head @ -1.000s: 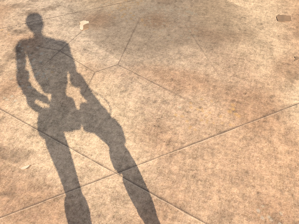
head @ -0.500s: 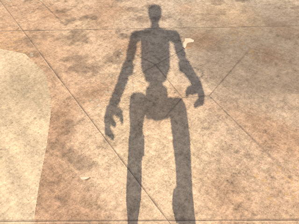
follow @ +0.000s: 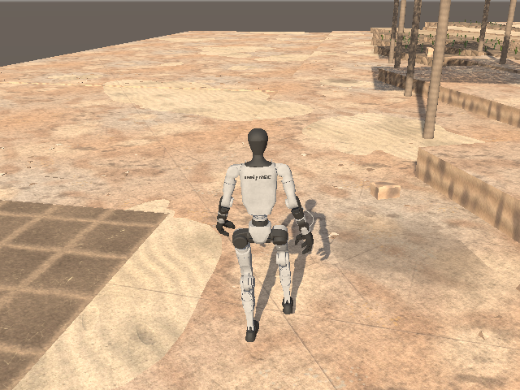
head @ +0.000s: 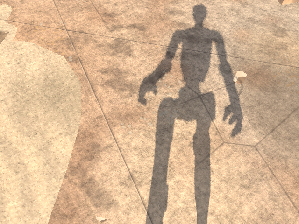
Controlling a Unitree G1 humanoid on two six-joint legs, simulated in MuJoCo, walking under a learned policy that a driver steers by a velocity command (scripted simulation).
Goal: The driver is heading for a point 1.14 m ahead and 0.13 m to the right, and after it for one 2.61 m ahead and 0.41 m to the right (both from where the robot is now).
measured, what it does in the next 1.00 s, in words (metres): walks ahead: right foot, then left foot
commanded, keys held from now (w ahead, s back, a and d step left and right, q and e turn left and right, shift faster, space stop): w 0.82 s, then w+e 0.18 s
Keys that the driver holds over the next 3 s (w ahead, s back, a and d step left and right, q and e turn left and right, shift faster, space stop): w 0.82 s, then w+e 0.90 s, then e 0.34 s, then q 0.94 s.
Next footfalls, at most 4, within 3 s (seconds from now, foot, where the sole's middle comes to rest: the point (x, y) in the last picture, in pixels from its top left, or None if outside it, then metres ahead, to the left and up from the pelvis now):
0.18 right None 0.28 -0.13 -0.78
0.70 left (119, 210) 0.53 0.10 -0.78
1.26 right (150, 150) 0.83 -0.05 -0.78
1.76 left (130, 101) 1.16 0.05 -0.78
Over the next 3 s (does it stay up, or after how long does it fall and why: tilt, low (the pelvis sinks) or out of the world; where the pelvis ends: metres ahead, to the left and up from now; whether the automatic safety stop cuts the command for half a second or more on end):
stays up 1.07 -0.02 0.00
